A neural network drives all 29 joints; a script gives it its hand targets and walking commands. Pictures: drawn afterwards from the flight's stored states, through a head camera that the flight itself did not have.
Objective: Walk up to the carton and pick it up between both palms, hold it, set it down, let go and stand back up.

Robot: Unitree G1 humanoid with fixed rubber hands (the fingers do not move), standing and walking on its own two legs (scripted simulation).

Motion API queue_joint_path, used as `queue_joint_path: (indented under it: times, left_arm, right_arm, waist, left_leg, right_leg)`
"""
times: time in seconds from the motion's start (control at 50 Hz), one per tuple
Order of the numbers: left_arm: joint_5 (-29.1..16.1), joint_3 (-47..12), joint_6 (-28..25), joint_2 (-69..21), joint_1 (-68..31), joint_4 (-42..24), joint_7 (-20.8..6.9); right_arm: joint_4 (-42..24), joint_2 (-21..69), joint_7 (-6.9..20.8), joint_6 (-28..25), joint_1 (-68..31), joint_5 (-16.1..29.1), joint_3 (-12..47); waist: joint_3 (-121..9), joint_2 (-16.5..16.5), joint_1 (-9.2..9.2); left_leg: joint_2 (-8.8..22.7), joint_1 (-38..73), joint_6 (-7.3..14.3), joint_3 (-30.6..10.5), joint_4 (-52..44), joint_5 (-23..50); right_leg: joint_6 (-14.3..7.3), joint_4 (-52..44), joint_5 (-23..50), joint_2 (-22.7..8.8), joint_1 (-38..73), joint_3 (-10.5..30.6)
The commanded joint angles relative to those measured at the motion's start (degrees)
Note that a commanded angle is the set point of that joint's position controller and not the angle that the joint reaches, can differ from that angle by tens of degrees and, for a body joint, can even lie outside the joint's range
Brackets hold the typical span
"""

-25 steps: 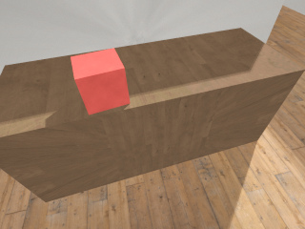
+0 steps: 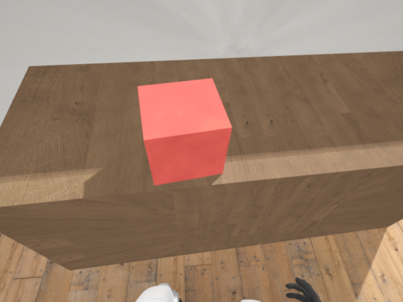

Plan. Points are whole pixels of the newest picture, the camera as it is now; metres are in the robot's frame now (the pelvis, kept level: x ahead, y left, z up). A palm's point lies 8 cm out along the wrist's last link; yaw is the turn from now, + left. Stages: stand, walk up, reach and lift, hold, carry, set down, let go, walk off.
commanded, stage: walk up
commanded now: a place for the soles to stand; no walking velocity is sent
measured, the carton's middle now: (182, 132) +0.50 +0.06 +0.00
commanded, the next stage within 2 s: none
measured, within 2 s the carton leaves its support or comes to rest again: neither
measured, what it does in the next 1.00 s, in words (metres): walks ahead: right foot, then left foot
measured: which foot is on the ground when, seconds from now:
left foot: down 0.00-0.26, up 0.28-0.44, down 0.46-1.00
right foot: up 0.00-0.22, down 0.24-1.00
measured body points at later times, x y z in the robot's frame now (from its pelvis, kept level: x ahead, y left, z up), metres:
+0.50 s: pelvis +0.10 +0.04 +0.01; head +0.13 +0.03 +0.46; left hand +0.22 +0.26 -0.12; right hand +0.15 -0.20 -0.14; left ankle +0.10 +0.16 -0.71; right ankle +0.15 -0.10 -0.71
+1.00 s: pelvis +0.10 +0.05 +0.02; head +0.12 +0.04 +0.47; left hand +0.19 +0.30 -0.12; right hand +0.15 -0.21 -0.12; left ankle +0.10 +0.16 -0.71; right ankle +0.15 -0.10 -0.71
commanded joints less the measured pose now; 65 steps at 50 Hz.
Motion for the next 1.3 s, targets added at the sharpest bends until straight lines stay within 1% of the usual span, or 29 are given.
queue_joint_path:
  times: [0.0,0.02,0.04,0.06,0.1,0.14,0.2,0.22,0.24,0.26,0.28,0.3,0.4,0.42,0.46,0.48,0.54,0.58,0.62,0.66,0.74,0.78,0.82,0.94,1.04,1.18,1.2,1.24,1.28]
  left_arm:
    - [0.3,1.5,-1.9,4.1,4.6,-4.2,0.6]
    - [0.4,1.4,-1.9,3.5,5.9,-3.5,0.3]
    - [0.6,2.0,-1.7,2.9,6.5,-2.9,0.4]
    - [0.1,2.1,-1.7,2.3,6.8,-2.9,0.5]
    - [0.3,2.3,-1.5,1.9,2.9,-3.5,0.8]
    - [0.3,1.8,-1.6,0.1,0.8,-4.1,0.6]
    - [0.7,1.9,-2.7,-1.1,0.9,-4.5,1.6]
    - [1.1,2.4,-3.0,1.2,0.7,-4.9,2.0]
    - [0.8,3.2,-3.2,5.7,1.2,-5.9,2.3]
    - [-0.3,3.7,-2.9,8.7,1.3,-5.8,2.2]
    - [-1.2,3.9,-2.1,8.8,-0.8,-5.9,2.6]
    - [-1.2,3.7,-1.5,8.2,-4.4,-6.8,2.7]
    - [-0.1,2.1,-0.2,7.2,-14.2,-6.6,1.1]
    - [-0.5,1.6,-0.1,6.5,-14.2,-6.3,0.6]
    - [-1.4,0.1,0.3,3.0,-10.1,-4.3,0.0]
    - [-0.7,0.6,0.7,4.0,-12.1,-3.6,0.4]
    - [-0.3,0.8,0.0,5.3,-12.7,-0.9,-0.4]
    - [-0.7,0.4,-0.4,5.6,-13.2,-0.5,-0.5]
    - [-0.7,0.0,-0.2,5.4,-13.0,1.0,-0.2]
    - [0.0,0.5,0.2,6.4,-14.9,1.9,-0.1]
    - [-0.5,0.2,-0.2,6.5,-13.9,3.0,-0.2]
    - [-1.0,0.0,-0.4,8.0,-13.2,4.2,-0.1]
    - [-0.7,0.1,0.0,7.2,-13.8,3.9,0.0]
    - [-0.9,-0.1,-0.3,8.8,-12.1,5.1,0.2]
    - [-1.2,0.2,0.0,9.7,-13.1,4.4,0.1]
    - [-0.6,0.1,0.4,9.7,-12.3,4.3,0.4]
    - [1.8,1.6,2.4,12.8,-18.6,1.4,-0.5]
    - [2.6,0.5,4.7,9.8,-18.1,-0.4,-0.8]
    - [3.1,1.0,5.9,9.7,-19.9,-1.6,-0.5]
  right_arm:
    - [-2.7,-8.7,-0.9,-1.4,8.6,0.1,-3.2]
    - [-2.6,-8.1,-0.8,-1.8,8.1,-0.5,-2.8]
    - [-2.0,-7.8,-0.7,-2.4,8.6,-0.7,-3.0]
    - [-2.6,-7.6,-0.5,-2.6,7.3,-1.1,-2.8]
    - [-2.5,-6.5,-0.4,-2.2,5.1,-1.7,-1.9]
    - [-2.0,-7.7,-0.5,-1.4,4.5,-1.7,-1.8]
    - [-1.2,-8.5,-0.3,0.1,2.5,-1.1,-0.9]
    - [-1.7,-7.7,0.0,0.7,2.7,-0.8,0.2]
    - [-2.1,-7.3,0.0,1.0,4.8,-0.2,0.6]
    - [-0.9,-5.3,-0.6,2.0,7.9,-0.2,1.0]
    - [-1.1,-6.4,-1.3,3.3,7.4,-0.8,0.5]
    - [-1.3,-6.3,-1.7,3.7,6.1,-0.5,1.0]
    - [2.6,-6.1,-1.2,1.5,9.0,0.8,0.2]
    - [2.8,-6.8,-1.2,0.8,9.8,0.4,0.1]
    - [0.7,-10.7,-1.2,-0.1,2.7,1.0,-0.4]
    - [1.0,-10.9,-1.1,0.0,0.2,2.1,-0.2]
    - [2.2,-10.7,-1.0,0.0,1.6,1.9,0.0]
    - [2.7,-9.8,-0.8,0.0,2.4,2.0,0.4]
    - [2.6,-9.7,-0.8,0.3,0.9,2.0,0.5]
    - [3.1,-10.1,-1.0,0.6,1.0,1.7,0.3]
    - [4.6,-10.6,-0.9,0.7,0.1,1.4,0.5]
    - [4.5,-10.8,-1.0,0.9,0.2,1.9,0.6]
    - [5.1,-11.6,-1.0,1.1,0.2,1.9,0.2]
    - [5.7,-11.7,-1.0,1.6,-0.2,1.2,0.6]
    - [6.5,-12.3,-1.1,2.0,0.3,1.3,0.8]
    - [6.8,-13.2,-1.3,2.3,0.9,1.6,0.6]
    - [5.9,-14.4,-2.8,1.7,5.2,0.3,-1.0]
    - [5.8,-19.2,-4.5,0.7,7.6,-0.4,-3.1]
    - [4.1,-18.2,-5.7,-0.3,5.6,-1.0,-4.0]
  waist:
    - [-5.1,6.7,-3.41]
    - [-6.7,5.8,-2.46]
    - [-6.4,3.6,-1.58]
    - [-5.7,7.1,-1.23]
    - [-2.9,6.1,-0.95]
    - [-4.8,5.9,-1.68]
    - [-6.0,5.3,0.95]
    - [-5.2,3.3,1.38]
    - [-8.0,-2.7,1.34]
    - [-9.6,-8.2,0.37]
    - [-9.6,-8.8,0.52]
    - [-8.7,-9.3,0.36]
    - [-10.4,-9.9,-3.02]
    - [-12.6,-6.3,-2.67]
    - [-10.1,5.7,0.50]
    - [-6.3,4.9,0.67]
    - [-7.5,3.5,-0.26]
    - [-9.6,7.1,-1.28]
    - [-9.2,7.8,-0.59]
    - [-6.4,3.4,-1.25]
    - [-6.8,6.4,-0.72]
    - [-5.9,3.2,-0.58]
    - [-5.9,4.9,-1.39]
    - [-5.7,-2.1,-0.75]
    - [-5.8,0.8,-0.92]
    - [-5.7,1.4,-0.68]
    - [0.0,-1.1,-2.93]
    - [0.1,5.5,-2.97]
    - [-1.4,4.7,-2.58]
  left_leg:
    - [19.8,14.7,5.8,-22.6,-25.3,10.5]
    - [18.6,13.3,8.5,-19.2,-24.9,12.1]
    - [18.9,12.1,8.0,-18.5,-24.4,14.3]
    - [18.3,12.7,8.4,-16.8,-24.3,15.5]
    - [15.5,9.3,8.4,-10.9,-21.4,18.3]
    - [14.1,6.9,6.7,-8.2,-19.6,20.0]
    - [12.6,1.6,2.8,-5.1,-10.3,25.2]
    - [10.8,0.3,0.3,-4.2,-7.3,22.4]
    - [7.6,-1.7,-2.1,-1.6,1.3,10.9]
    - [1.6,-0.3,-5.6,-3.3,13.3,-13.0]
    - [2.1,-1.7,-6.2,-5.8,18.3,-24.9]
    - [3.8,-1.9,-6.8,-7.9,18.7,-25.5]
    - [2.1,13.5,-4.6,-2.8,-8.6,-1.3]
    - [3.2,16.1,-3.5,-3.9,-11.3,4.5]
    - [15.4,9.9,1.3,-18.5,-19.2,7.6]
    - [15.5,4.2,2.1,-15.7,-19.5,8.5]
    - [11.3,5.9,-0.5,-10.8,-18.3,6.1]
    - [9.7,9.7,-1.6,-8.8,-16.8,10.5]
    - [10.3,9.5,-0.1,-8.9,-19.1,5.8]
    - [11.9,9.1,0.2,-9.7,-20.4,5.2]
    - [11.2,9.3,-0.2,-6.9,-20.3,2.5]
    - [10.0,12.1,-0.3,-5.6,-18.8,7.2]
    - [11.2,9.8,0.3,-6.5,-21.1,1.2]
    - [9.3,13.4,0.7,-4.5,-19.0,-0.7]
    - [7.9,13.7,-0.2,-3.1,-17.6,-5.5]
    - [10.6,10.7,1.0,-3.7,-21.3,-10.1]
    - [17.2,11.2,3.8,-17.0,-23.6,4.7]
    - [30.4,18.9,12.9,-23.9,-22.4,32.6]
    - [28.6,18.4,12.1,-23.0,-22.0,37.0]
  right_leg:
    - [-0.3,4.1,4.3,-1.4,-12.8,2.3]
    - [0.3,3.7,3.1,-0.5,-11.1,2.0]
    - [0.3,0.8,3.7,-0.7,-9.7,2.6]
    - [0.5,-1.4,4.2,0.1,-11.6,1.4]
    - [0.7,-14.0,3.4,0.4,-9.6,1.0]
    - [0.0,-21.1,9.4,3.0,-3.2,-2.0]
    - [-1.5,-33.6,26.0,4.8,7.8,-4.8]
    - [-2.5,-37.1,32.3,2.3,9.8,-1.3]
    - [-6.4,-38.8,42.1,-8.0,11.1,12.4]
    - [-14.3,-43.0,45.7,-18.0,8.3,26.2]
    - [-18.6,-45.9,40.1,-20.3,6.5,29.6]
    - [-18.7,-46.8,34.3,-19.3,3.3,27.3]
    - [-6.7,-40.6,33.4,-4.7,-1.8,8.5]
    - [-5.3,-37.8,31.5,-4.3,-1.8,6.5]
    - [-0.4,-32.9,21.1,3.0,-1.2,1.6]
    - [0.1,-34.0,19.1,3.2,3.0,1.1]
    - [-1.3,-36.6,29.2,1.8,5.8,3.0]
    - [-1.5,-36.6,34.3,0.1,5.4,4.6]
    - [-0.8,-37.4,29.3,1.5,4.2,3.3]
    - [-0.7,-37.5,26.5,1.9,3.0,3.2]
    - [-0.6,-38.4,28.0,1.6,4.2,3.3]
    - [-0.7,-38.1,33.1,1.2,2.0,4.4]
    - [-0.5,-37.6,30.3,1.8,3.0,3.9]
    - [-0.5,-38.8,31.9,1.1,1.5,6.6]
    - [-1.6,-41.5,26.1,0.7,-1.7,10.8]
    - [-1.1,-37.0,25.0,3.3,-0.7,8.9]
    - [1.8,-29.6,19.7,4.7,-7.2,3.0]
    - [4.5,-13.2,-3.7,2.2,-18.0,0.8]
    - [5.3,-6.8,-2.3,-1.3,-17.8,4.7]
